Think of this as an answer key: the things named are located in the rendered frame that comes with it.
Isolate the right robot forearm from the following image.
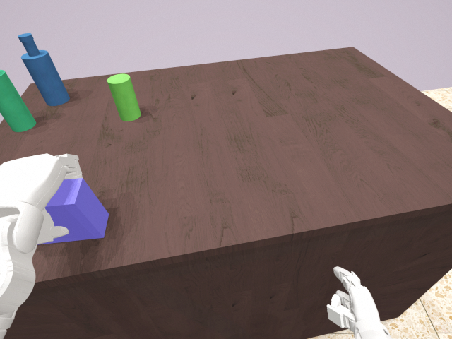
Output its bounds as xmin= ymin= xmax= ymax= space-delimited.
xmin=354 ymin=319 xmax=392 ymax=339

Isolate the left robot forearm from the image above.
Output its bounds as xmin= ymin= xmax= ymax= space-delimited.
xmin=0 ymin=201 xmax=44 ymax=339

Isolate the table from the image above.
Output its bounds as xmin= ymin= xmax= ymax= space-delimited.
xmin=0 ymin=47 xmax=452 ymax=339

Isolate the left robot hand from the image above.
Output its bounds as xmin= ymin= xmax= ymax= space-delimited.
xmin=0 ymin=154 xmax=83 ymax=244

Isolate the right robot hand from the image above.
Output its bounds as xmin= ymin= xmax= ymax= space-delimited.
xmin=327 ymin=266 xmax=381 ymax=332

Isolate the sponge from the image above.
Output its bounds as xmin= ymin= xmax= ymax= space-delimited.
xmin=38 ymin=178 xmax=109 ymax=245

